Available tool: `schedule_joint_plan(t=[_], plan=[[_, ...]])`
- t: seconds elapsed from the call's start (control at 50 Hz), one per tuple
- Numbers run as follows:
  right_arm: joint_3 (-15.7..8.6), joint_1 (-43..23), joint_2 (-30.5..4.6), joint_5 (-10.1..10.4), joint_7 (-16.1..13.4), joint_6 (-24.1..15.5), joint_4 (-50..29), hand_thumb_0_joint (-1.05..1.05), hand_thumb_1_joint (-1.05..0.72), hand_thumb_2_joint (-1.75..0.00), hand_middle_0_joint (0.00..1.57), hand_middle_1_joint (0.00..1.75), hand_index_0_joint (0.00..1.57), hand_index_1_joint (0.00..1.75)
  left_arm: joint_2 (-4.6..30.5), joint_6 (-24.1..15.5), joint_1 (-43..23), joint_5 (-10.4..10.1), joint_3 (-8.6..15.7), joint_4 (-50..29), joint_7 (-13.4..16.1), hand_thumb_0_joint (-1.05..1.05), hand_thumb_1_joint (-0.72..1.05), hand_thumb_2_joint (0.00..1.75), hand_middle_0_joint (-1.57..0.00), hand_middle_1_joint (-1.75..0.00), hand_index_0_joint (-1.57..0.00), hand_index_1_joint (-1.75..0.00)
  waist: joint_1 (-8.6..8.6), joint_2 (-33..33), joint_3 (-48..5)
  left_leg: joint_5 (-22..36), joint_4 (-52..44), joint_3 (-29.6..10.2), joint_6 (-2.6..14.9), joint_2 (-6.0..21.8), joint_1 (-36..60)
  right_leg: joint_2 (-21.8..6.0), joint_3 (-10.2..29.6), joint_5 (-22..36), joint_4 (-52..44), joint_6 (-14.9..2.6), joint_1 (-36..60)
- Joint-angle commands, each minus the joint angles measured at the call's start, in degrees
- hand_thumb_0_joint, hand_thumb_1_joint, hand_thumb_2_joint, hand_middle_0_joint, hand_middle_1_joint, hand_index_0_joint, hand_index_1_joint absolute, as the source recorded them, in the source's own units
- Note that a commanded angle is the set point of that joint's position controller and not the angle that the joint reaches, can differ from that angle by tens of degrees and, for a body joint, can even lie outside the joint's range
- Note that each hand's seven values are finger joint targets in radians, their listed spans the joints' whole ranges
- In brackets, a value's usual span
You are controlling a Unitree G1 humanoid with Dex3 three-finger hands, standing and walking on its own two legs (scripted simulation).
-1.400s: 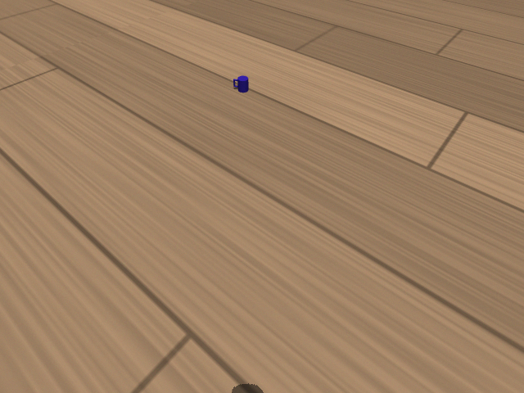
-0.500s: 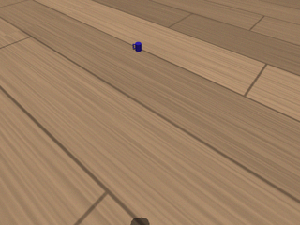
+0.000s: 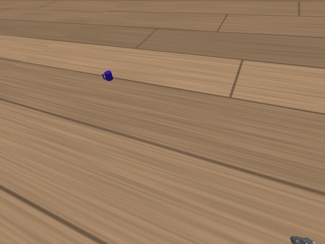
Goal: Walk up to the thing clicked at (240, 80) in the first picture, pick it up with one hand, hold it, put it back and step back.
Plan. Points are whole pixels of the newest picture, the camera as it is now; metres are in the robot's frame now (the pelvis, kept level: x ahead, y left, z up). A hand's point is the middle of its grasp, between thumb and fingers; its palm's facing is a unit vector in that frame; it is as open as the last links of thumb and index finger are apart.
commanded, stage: walk up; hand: left
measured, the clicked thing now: (107, 76) +2.05 +0.73 -0.72
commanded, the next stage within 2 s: none
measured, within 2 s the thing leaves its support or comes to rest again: neither
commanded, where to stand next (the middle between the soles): +1.74 +1.04 m, yaw -74 degrees
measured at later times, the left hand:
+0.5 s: hand (59, 184) +0.39 +0.41 -0.17, palm faces -0.33 -0.79 -0.52, open 7.3 cm
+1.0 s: hand (100, 92) +0.89 +0.35 -0.12, palm faces -0.41 -0.73 -0.55, open 7.3 cm
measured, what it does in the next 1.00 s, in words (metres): walks ahead, turning right: right foot, then left foot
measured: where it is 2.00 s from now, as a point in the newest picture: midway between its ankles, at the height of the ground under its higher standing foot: (133, 134)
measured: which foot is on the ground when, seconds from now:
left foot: down 0.00-0.02, up 0.04-0.44, down 0.46-0.92, up 0.94-1.00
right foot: up 0.00-0.00, down 0.02-0.48, up 0.50-0.88, down 0.90-1.00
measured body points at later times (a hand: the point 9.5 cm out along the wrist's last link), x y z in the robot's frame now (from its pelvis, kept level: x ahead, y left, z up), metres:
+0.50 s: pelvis +0.29 +0.11 -0.04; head +0.33 +0.09 +0.41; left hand +0.41 +0.45 -0.13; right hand +0.36 -0.28 -0.10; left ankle +0.45 +0.20 -0.73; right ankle +0.06 -0.13 -0.71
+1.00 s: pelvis +0.61 +0.16 -0.03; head +0.62 +0.14 +0.42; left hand +0.91 +0.39 -0.09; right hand +0.49 -0.14 -0.15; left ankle +0.56 +0.26 -0.64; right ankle +0.62 +0.02 -0.73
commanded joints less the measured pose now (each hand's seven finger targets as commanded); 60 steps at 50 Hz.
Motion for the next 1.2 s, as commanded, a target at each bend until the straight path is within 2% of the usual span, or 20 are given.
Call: schedule_joint_plan(t=[0.0, 0.06, 0.2, 0.36, 0.44, 0.46, 0.48, 0.5, 0.52, 0.54, 0.58, 0.68, 0.8, 0.86, 0.88, 0.9, 0.92, 0.94, 1.06, 1.18], plan=[[-1.0, -18.8, -6.4, -1.1, 0.4, -1.4, -13.0, 0.0, -0.9, -0.9, 0.2, 0.3, 0.2, 0.3, 15.9, -2.4, 20.3, 0.5, 5.0, 3.4, 2.9, 0.0, 0.9, 0.9, -0.2, -0.3, -0.2, -0.3, 13.06, -25.6, 4.0, -19.8, 31.7, -0.4, 1.79, -4.0, -42.3, -0.1, 11.9, -12.7, -15.2, -5.36, 30.3], [-0.6, -17.5, -8.5, 0.7, 2.0, -2.0, -16.9, 0.0, -0.9, -0.9, 0.2, 0.3, 0.2, 0.3, 19.7, -3.5, 7.9, 0.7, 4.9, -5.0, 5.6, 0.0, 0.9, 0.9, -0.2, -0.3, -0.2, -0.3, 5.26, -17.4, 9.3, -8.4, 43.0, -21.9, -1.3, -1.3, -52.4, -17.1, 54.4, -43.3, -41.2, -14.34, 20.1], [-1.7, -11.6, -12.2, 0.4, 2.9, 0.0, -14.8, 0.0, -0.9, -0.9, 0.2, 0.3, 0.2, 0.3, 19.0, -6.4, 1.5, -0.2, 4.4, -8.3, 6.9, 0.0, 0.9, 0.9, -0.2, -0.3, -0.2, -0.3, -0.18, -9.8, 8.0, 10.5, 31.9, -19.3, -1.93, 1.7, -37.5, -7.6, 25.7, -19.2, -34.7, -7.79, 8.2], [-1.8, -13.5, -9.1, 0.4, 3.8, 0.5, -19.0, 0.0, -0.9, -0.9, 0.2, 0.3, 0.2, 0.3, 19.5, -6.7, 3.9, 0.7, 5.4, -9.8, 7.3, 0.0, 0.9, 0.9, -0.2, -0.3, -0.2, -0.3, -0.27, -10.4, 6.2, 17.9, 15.8, -16.8, -3.14, 2.2, -25.6, -3.1, 12.4, 2.4, -29.8, -6.48, 7.4], [-5.9, 14.3, -13.2, 0.1, 1.6, 0.2, -11.5, 0.0, -0.9, -0.9, 0.2, 0.3, 0.2, 0.3, 16.0, -5.1, -1.3, 1.6, 4.1, -12.7, 7.8, 0.0, 0.9, 0.9, -0.2, -0.3, -0.2, -0.3, -14.05, -1.2, -8.9, 8.2, 7.6, -14.5, 0.63, -2.7, 11.7, -0.5, 7.9, 17.0, 8.6, -3.09, -2.8], [-7.5, 21.9, -17.5, -0.2, -0.1, -0.4, -10.2, 0.0, -0.9, -0.9, 0.2, 0.3, 0.2, 0.3, 8.9, -5.0, 4.2, 1.9, 1.5, -12.5, 7.9, 0.0, 0.9, 0.9, -0.2, -0.3, -0.2, -0.3, -16.11, 13.8, -12.2, -4.7, 3.2, -26.2, 0.93, 4.5, 25.0, 6.6, 7.8, -11.5, 26.0, -1.33, -18.7], [-7.9, 17.7, -21.0, 0.5, -1.4, -1.3, -12.4, 0.0, -0.9, -0.9, 0.2, 0.3, 0.2, 0.3, 6.3, -4.8, 7.9, 0.6, 0.2, -13.3, 8.3, 0.0, 0.9, 0.9, -0.2, -0.3, -0.2, -0.3, -11.93, 22.5, -13.2, -10.0, -7.8, -47.7, 1.82, 15.5, 25.7, 12.3, 7.9, -19.7, 37.8, -2.51, -27.6], [-8.5, 7.4, -23.7, 2.7, -2.2, -1.4, -13.9, 0.0, -0.9, -0.9, 0.2, 0.3, 0.2, 0.3, 8.7, -4.7, 11.7, 0.1, 0.5, -11.4, 9.3, 0.0, 0.9, 0.9, -0.2, -0.3, -0.2, -0.3, -5.87, 21.9, -14.5, -17.5, -16.6, -59.6, 4.67, 18.0, 17.5, 8.3, 14.6, -11.9, 43.3, -5.38, -25.8], [-8.1, 0.9, -21.2, 2.6, -2.6, -1.2, -16.3, 0.0, -0.9, -0.9, 0.2, 0.3, 0.2, 0.3, 11.2, -4.4, 9.6, 0.1, 0.7, -10.2, 9.3, 0.0, 0.9, 0.9, -0.2, -0.3, -0.2, -0.3, -4.29, 16.6, -9.2, -26.4, -20.3, -55.7, 3.45, 18.0, 3.6, 4.6, 15.6, -5.4, 43.1, -5.28, -21.7], [-6.8, -2.5, -17.0, 2.1, -2.7, -1.3, -17.4, 0.0, -0.9, -0.9, 0.2, 0.3, 0.2, 0.3, 13.8, -3.7, 6.3, -0.8, 1.9, -8.7, 8.6, 0.0, 0.9, 0.9, -0.2, -0.3, -0.2, -0.3, -3.68, 10.9, -3.4, -20.2, -18.7, -42.4, -1.2, 14.3, -6.2, 2.4, 14.5, -0.4, 39.0, -4.26, -17.9], [-5.0, -2.7, -11.7, 0.9, -2.6, -1.4, -17.4, 0.0, -0.9, -0.9, 0.2, 0.3, 0.2, 0.3, 17.0, -2.6, 7.3, -2.1, 3.9, -7.3, 7.7, 0.0, 0.9, 0.9, -0.2, -0.3, -0.2, -0.3, -2.27, 8.4, -2.3, -6.8, -11.5, -26.8, -0.53, 8.5, -6.2, 1.1, 11.7, 4.9, 27.6, -2.18, -15.8], [-3.9, 3.5, -8.6, 0.6, -2.5, -2.1, -16.5, 0.0, -0.9, -0.9, 0.2, 0.3, 0.2, 0.3, 13.5, -1.9, -0.7, -0.8, 3.0, -10.0, 6.3, 0.0, 0.9, 0.9, -0.2, -0.3, -0.2, -0.3, -4.58, 0.0, 2.4, 8.6, -12.6, -20.3, 5.63, 9.2, -3.5, 1.3, 7.4, 4.8, 13.0, 1.03, -15.5], [-3.9, 2.7, -7.9, -0.6, -1.7, -0.9, -19.7, 0.0, -0.9, -0.9, 0.2, 0.3, 0.2, 0.3, 11.7, -1.6, -3.8, -1.2, 3.2, -12.2, 5.5, 0.0, 0.9, 0.9, -0.2, -0.3, -0.2, -0.3, -3.97, -3.3, 6.0, 16.4, -10.3, -9.3, -0.4, 4.5, -12.5, 5.1, -3.4, 12.8, -2.8, -0.57, 0.8], [-4.6, -2.0, -9.2, -0.3, -2.9, -0.9, -22.8, 0.0, -0.9, -0.9, 0.2, 0.3, 0.2, 0.3, 15.0, -0.8, 20.7, -1.0, 6.1, -5.8, 7.7, 0.0, 0.9, 0.9, -0.2, -0.3, -0.2, -0.3, 9.33, -8.8, -5.5, 49.9, 22.1, -2.2, -8.55, -1.9, -23.9, 10.1, -8.3, 12.3, -13.2, -3.02, 34.9], [-3.6, 0.5, -7.2, -0.7, -3.2, -0.7, -22.7, 0.0, -0.9, -0.9, 0.2, 0.3, 0.2, 0.3, 16.5, -0.6, 26.4, -0.8, 7.3, -4.6, 9.4, 0.0, 0.9, 0.9, -0.2, -0.3, -0.2, -0.3, 12.19, -18.8, -6.7, 14.2, 39.6, -7.6, -7.77, -4.6, -37.1, 1.8, 4.6, 12.3, -13.9, -6.29, 44.9], [-2.9, 5.6, -6.2, -1.1, -3.2, -0.1, -22.5, 0.0, -0.9, -0.9, 0.2, 0.3, 0.2, 0.3, 18.9, -0.6, 21.1, -0.2, 8.2, -7.5, 10.8, 0.0, 0.9, 0.9, -0.2, -0.3, -0.2, -0.3, 7.95, -19.5, -8.9, -13.2, 51.6, -14.9, -8.97, -5.6, -48.8, -13.4, 27.9, -1.1, -13.4, -13.29, 47.5], [-3.9, 11.0, -9.5, -0.2, -3.1, 0.6, -21.2, 0.0, -0.9, -0.9, 0.2, 0.3, 0.2, 0.3, 19.8, -0.7, 10.5, -1.0, 7.1, -12.2, 11.7, 0.0, 0.9, 0.9, -0.2, -0.3, -0.2, -0.3, 3.61, -10.1, -9.4, -14.5, 61.3, -25.1, -10.75, -1.3, -49.2, -23.3, 48.0, -13.2, -22.1, -21.83, 39.1], [-4.7, 6.0, -12.7, 0.1, -3.8, 1.4, -22.6, 0.0, -0.9, -0.9, 0.2, 0.3, 0.2, 0.3, 21.2, -1.1, 4.3, -1.7, 7.2, -13.0, 13.0, 0.0, 0.9, 0.9, -0.2, -0.3, -0.2, -0.3, 1.74, -6.3, -5.1, -12.9, 69.3, -27.2, -10.53, -0.4, -50.8, -27.7, 52.7, -19.5, -29.6, -25.32, 29.7], [-2.7, 6.6, -8.2, 0.1, -0.3, 3.4, -19.0, 0.0, -0.9, -0.9, 0.2, 0.3, 0.2, 0.3, 18.1, -5.2, -4.7, 1.5, 6.1, -13.1, 11.6, 0.0, 0.9, 0.9, -0.2, -0.3, -0.2, -0.3, -4.81, -6.8, 5.9, 7.2, 43.7, -23.2, -1.38, 5.1, -31.4, -5.9, 13.1, -3.6, -24.7, -9.71, -1.4], [-3.5, 5.2, -7.2, 0.7, 1.4, 3.4, -18.1, 0.0, -0.9, -0.9, 0.2, 0.3, 0.2, 0.3, 20.4, -5.5, -4.1, 2.9, 6.8, -11.9, 10.5, 0.0, 0.9, 0.9, -0.2, -0.3, -0.2, -0.3, -5.22, -14.2, 3.2, 17.0, 20.8, -13.4, -1.06, 3.9, -10.7, -0.9, 5.0, -3.1, -20.3, -6.34, -12.3]])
